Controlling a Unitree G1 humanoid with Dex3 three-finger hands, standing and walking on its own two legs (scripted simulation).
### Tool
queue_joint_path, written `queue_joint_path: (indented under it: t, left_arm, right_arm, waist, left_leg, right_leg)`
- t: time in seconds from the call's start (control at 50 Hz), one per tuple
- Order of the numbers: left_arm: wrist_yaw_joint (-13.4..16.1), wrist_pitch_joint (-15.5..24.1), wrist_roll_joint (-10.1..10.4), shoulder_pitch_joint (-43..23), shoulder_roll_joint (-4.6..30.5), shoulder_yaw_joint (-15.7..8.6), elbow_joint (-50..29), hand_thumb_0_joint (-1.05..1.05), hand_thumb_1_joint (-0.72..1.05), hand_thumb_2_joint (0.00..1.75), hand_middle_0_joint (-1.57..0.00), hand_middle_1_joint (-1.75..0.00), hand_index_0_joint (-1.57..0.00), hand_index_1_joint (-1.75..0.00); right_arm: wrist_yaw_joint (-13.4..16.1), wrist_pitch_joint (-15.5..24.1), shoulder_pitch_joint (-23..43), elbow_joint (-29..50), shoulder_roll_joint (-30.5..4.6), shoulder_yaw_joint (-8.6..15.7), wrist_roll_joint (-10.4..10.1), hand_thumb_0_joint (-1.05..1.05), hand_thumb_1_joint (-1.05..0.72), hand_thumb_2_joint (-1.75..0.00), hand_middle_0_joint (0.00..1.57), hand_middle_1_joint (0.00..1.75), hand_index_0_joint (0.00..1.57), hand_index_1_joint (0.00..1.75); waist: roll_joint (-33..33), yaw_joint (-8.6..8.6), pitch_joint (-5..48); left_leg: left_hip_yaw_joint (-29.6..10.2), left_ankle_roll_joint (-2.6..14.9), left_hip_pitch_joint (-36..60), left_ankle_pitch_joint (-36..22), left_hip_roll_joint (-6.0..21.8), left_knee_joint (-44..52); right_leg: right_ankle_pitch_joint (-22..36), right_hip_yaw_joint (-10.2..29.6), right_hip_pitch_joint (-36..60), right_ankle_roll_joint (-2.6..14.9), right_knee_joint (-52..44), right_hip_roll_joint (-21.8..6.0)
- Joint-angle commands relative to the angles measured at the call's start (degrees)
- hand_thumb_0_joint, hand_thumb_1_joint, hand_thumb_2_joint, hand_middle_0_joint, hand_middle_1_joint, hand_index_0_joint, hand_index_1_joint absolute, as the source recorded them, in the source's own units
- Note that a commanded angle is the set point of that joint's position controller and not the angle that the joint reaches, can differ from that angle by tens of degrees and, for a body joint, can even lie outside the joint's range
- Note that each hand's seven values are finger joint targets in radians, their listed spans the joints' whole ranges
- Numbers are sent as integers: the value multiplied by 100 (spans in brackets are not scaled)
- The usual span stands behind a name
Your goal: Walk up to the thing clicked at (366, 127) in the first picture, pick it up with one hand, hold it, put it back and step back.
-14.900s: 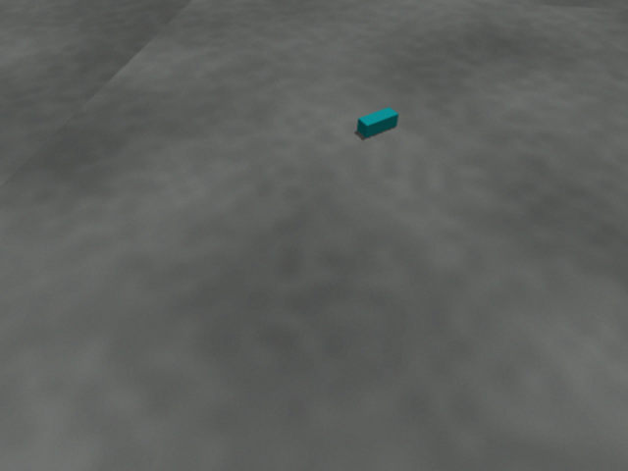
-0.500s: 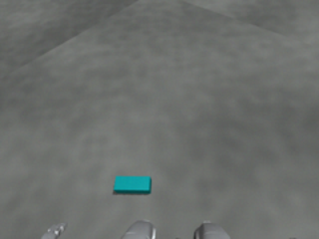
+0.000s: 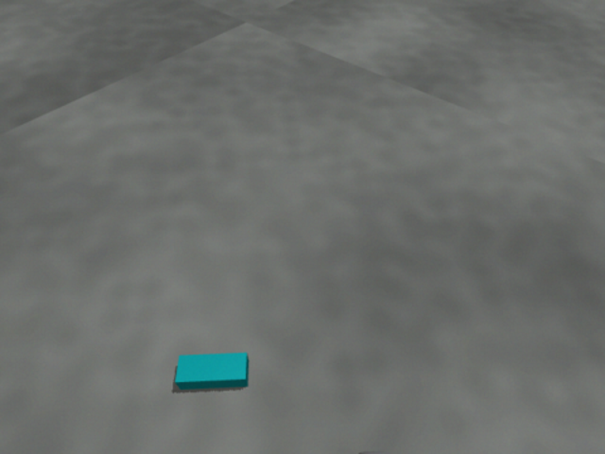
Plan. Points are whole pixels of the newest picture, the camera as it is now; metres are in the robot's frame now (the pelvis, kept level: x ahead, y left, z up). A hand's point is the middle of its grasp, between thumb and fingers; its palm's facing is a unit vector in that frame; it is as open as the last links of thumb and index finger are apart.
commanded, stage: walk up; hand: left
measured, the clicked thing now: (213, 371) +0.47 +0.27 -0.73
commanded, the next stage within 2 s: stand in 1.04 s
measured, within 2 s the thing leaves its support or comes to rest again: neither
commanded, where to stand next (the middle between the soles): +0.08 +0.01 m, yaw +1 degrees
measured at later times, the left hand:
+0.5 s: hand out of the picture +0.07 +0.31 -0.13, palm faces +0.06 -0.85 -0.52, open 7.4 cm
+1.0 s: hand out of the picture +0.05 +0.29 -0.17, palm faces +0.02 -0.93 -0.36, open 7.4 cm
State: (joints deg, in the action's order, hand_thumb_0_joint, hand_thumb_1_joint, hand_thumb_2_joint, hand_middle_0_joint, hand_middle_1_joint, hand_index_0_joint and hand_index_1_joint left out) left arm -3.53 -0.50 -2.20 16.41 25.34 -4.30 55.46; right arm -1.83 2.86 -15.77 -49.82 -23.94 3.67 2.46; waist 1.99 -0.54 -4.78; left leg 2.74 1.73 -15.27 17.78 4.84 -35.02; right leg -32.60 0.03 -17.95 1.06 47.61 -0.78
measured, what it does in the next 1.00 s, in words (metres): steps on the spot: right foot, then left foot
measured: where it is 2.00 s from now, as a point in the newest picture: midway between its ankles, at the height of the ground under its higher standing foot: outside the picture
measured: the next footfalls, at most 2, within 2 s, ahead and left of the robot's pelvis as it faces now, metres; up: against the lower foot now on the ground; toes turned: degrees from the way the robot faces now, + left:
right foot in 0.06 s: +0.06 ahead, -0.14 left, +0.00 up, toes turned -2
left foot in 0.50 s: +0.10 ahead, +0.13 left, +0.00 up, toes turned +1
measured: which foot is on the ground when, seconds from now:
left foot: down 0.00-0.06, up 0.08-0.48, down 0.50-1.00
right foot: up 0.00-0.04, down 0.06-0.54, up 0.56-0.78, down 0.80-1.00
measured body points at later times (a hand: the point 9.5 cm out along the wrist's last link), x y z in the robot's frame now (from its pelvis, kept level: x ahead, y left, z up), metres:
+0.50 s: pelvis +0.03 +0.00 -0.02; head +0.08 -0.02 +0.43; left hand +0.07 +0.35 -0.10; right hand +0.14 -0.29 -0.16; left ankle +0.06 +0.13 -0.73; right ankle +0.02 -0.14 -0.73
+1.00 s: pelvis -0.01 +0.02 -0.02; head +0.03 +0.03 +0.43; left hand +0.05 +0.34 -0.14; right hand +0.12 -0.29 -0.13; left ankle +0.06 +0.13 -0.73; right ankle +0.04 -0.09 -0.73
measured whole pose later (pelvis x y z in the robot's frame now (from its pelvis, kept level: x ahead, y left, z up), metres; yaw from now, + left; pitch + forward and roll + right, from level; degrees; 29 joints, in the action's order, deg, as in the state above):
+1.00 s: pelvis -0.01 +0.02 -0.02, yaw +3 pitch -4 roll +0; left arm -0.8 -1.1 -1.6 9.7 21.5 -1.7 53.3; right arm -0.2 0.0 -7.8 -52.8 -22.4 1.8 0.4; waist 0.1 0.8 -8.6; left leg 1.0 1.9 -22.4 14.1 -0.7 -40.6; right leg -20.1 -1.1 -19.8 0.7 42.8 -0.5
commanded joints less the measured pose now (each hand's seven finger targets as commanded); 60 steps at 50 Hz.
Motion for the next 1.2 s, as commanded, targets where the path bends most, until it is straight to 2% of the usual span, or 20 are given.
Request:
queue_joint_path:
  t: [0.0, 0.02, 0.06, 0.16, 0.22, 0.26, 0.38, 0.46, 0.48, 0.52, 0.54, 0.6, 0.76, 0.84, 0.92, 0.96, 1.0, 1.08, 1.12, 1.18]
  left_arm:
    - [128, 414, 95, 1112, 966, -357, -264, 0, 90, 90, -20, -30, -20, -30]
    - [236, 470, 56, 1704, 1241, -454, -116, 0, 90, 90, -20, -30, -20, -30]
    - [436, 537, -39, 1251, 2095, -533, -510, 0, 90, 90, -20, -30, -20, -30]
    - [683, 716, 154, 337, 1723, -422, -708, 0, 90, 90, -20, -30, -20, -30]
    - [804, 672, 181, 106, 1420, -334, -825, 0, 90, 90, -20, -30, -20, -30]
    - [816, 611, 197, -36, 1341, -307, -926, 0, 90, 90, -20, -30, -20, -30]
    - [777, 405, 171, 272, 1414, -325, -977, 0, 90, 90, -20, -30, -20, -30]
    - [805, 318, 271, 87, 1553, -238, -1078, 0, 90, 90, -20, -30, -20, -30]
    - [811, 315, 287, 215, 1363, -167, -1107, 0, 90, 90, -20, -30, -20, -30]
    - [882, 258, 355, 16, 1072, -113, -1143, 0, 90, 90, -20, -30, -20, -30]
    - [905, 216, 290, -165, 1169, -94, -1101, 0, 90, 90, -20, -30, -20, -30]
    - [830, 260, 329, 163, 1105, -89, -822, 0, 90, 90, -20, -30, -20, -30]
    - [575, 190, 73, 47, 764, -155, -613, 0, 90, 90, -20, -30, -20, -30]
    - [412, 165, 32, -1057, 1326, -199, -919, 0, 90, 90, -20, -30, -20, -30]
    - [392, 99, 73, -1035, 1023, -106, -769, 0, 90, 90, -20, -30, -20, -30]
    - [336, -19, 91, -759, 898, -127, -637, 0, 90, 90, -20, -30, -20, -30]
    - [304, -98, 134, -330, 924, -208, -482, 0, 90, 90, -20, -30, -20, -30]
    - [284, 245, 87, 138, 674, -28, 6, 0, 90, 90, -20, -30, -20, -30]
    - [326, 287, -8, -941, 1221, -71, -176, 0, 90, 90, -20, -30, -20, -30]
    - [370, 342, 130, -1304, 930, 88, -158, 0, 90, 90, -20, -30, -20, -30]
  right_arm:
    - [-4, -80, 771, 637, -1502, 420, -20, 0, -90, -90, 20, 30, 20, 30]
    - [-8, -159, 767, 722, -1060, 279, -37, 0, -90, -90, 20, 30, 20, 30]
    - [66, -269, 969, 947, -845, 190, -105, 0, -90, -90, 20, 30, 20, 30]
    - [-107, -446, -444, 293, -1243, 421, -58, 0, -90, -90, 20, 30, 20, 30]
    - [-104, -581, -402, 362, -1053, 375, -87, 0, -90, -90, 20, 30, 20, 30]
    - [-60, -631, -304, 430, -1034, 365, -135, 0, -90, -90, 20, 30, 20, 30]
    - [5, -575, 495, 666, -1015, 301, -152, 0, -90, -90, 20, 30, 20, 30]
    - [-44, -476, 197, 571, -1041, 346, -39, 0, -90, -90, 20, 30, 20, 30]
    - [-34, -428, -58, 487, -1256, 435, 27, 0, -90, -90, 20, 30, 20, 30]
    - [-13, -388, -205, 606, -1760, 585, -135, 0, -90, -90, 20, 30, 20, 30]
    - [-9, -409, -181, 603, -1586, 554, -144, 0, -90, -90, 20, 30, 20, 30]
    - [122, -440, 655, 801, -1223, 396, -123, 0, -90, -90, 20, 30, 20, 30]
    - [245, -309, 909, 586, -1232, 198, -274, 0, -90, -90, 20, 30, 20, 30]
    - [331, -284, 783, 233, -975, 165, -290, 0, -90, -90, 20, 30, 20, 30]
    - [253, -153, 675, 1, -1030, 157, -235, 0, -90, -90, 20, 30, 20, 30]
    - [268, -81, 708, -17, -1404, 212, -156, 0, -90, -90, 20, 30, 20, 30]
    - [277, -39, 958, 45, -1575, 255, -70, 0, -90, -90, 20, 30, 20, 30]
    - [188, -119, 1465, -144, -855, 74, -145, 0, -90, -90, 20, 30, 20, 30]
    - [164, -189, 1052, -412, -829, 83, -206, 0, -90, -90, 20, 30, 20, 30]
    - [95, -113, 903, -699, -738, 64, -216, 0, -90, -90, 20, 30, 20, 30]
  waist:
    - [-1294, 588, 362]
    - [-298, 844, 358]
    - [522, 721, -231]
    - [-25, -135, -379]
    - [406, -143, -403]
    - [691, -103, -301]
    - [1041, 387, 202]
    - [865, 34, 556]
    - [99, -156, 849]
    - [-1688, -418, 1396]
    - [-1250, -380, 1066]
    - [-1028, -28, 488]
    - [-847, 214, 687]
    - [658, -134, 348]
    - [111, -125, 410]
    - [-480, 35, 599]
    - [-736, 181, 367]
    - [-481, 477, 591]
    - [175, -125, 116]
    - [-24, -258, 210]
  left_leg:
    - [-854, 696, -723, 1232, 453, 641]
    - [-353, 397, -1772, 1612, -14, -649]
    - [-1206, -54, -3308, 1533, -696, -2804]
    - [-1688, -250, -2037, -48, -376, -2931]
    - [-1419, -299, -1417, -229, -684, -3079]
    - [-1283, -281, -1290, -200, -773, -3101]
    - [-625, -158, -1241, 160, -504, -1274]
    - [-133, 103, -115, -376, -538, 369]
    - [-411, 306, 696, -1447, -503, 763]
    - [-3239, 1656, 1302, -3094, 1372, 906]
    - [-2957, 1685, 832, -2554, 1300, 1069]
    - [-1679, 1198, 109, -1573, 738, 869]
    - [-1732, 827, -536, -2025, 896, 200]
    - [-374, 41, 153, 1224, -513, -1284]
    - [-931, 223, 345, -27, -153, 165]
    - [-2631, 834, -296, 1479, 956, 1385]
    - [-3085, 1093, -840, 2089, 1338, 1923]
    - [-1352, 172, -1325, 1988, 174, 1295]
    - [-746, -51, -110, 698, -408, 265]
    - [-960, 39, 836, -249, -146, 1128]
  right_leg:
    - [1324, -610, 1345, 109, -2050, 213]
    - [1282, -221, 2336, 51, -2416, 93]
    - [-1356, 4093, 1334, 852, -4000, -2494]
    - [2672, 1259, 675, 459, -3102, -1665]
    - [5793, 283, 146, 521, -2535, -1501]
    - [6158, 124, 135, 633, -2338, -1475]
    - [5538, 194, 1313, 882, -1553, -1477]
    - [5475, 176, 936, 722, -566, -1415]
    - [4727, -43, 495, 467, 338, -1063]
    - [-655, -106, -948, 52, 1831, 214]
    - [-712, 329, -966, 82, 2153, 93]
    - [87, 181, -920, 71, 1433, -210]
    - [1510, -59, 649, 147, -1216, 80]
    - [1837, 2105, -944, 1310, -2424, -1724]
    - [1872, 960, -825, 514, -1767, -803]
    - [477, 437, -460, 186, -612, -56]
    - [110, 487, -223, 154, 402, 48]
    - [1022, 751, 1385, 136, -2315, -408]
    - [-1378, 2289, -459, 512, -3633, -1305]
    - [-64, 1252, -455, 244, -3356, -826]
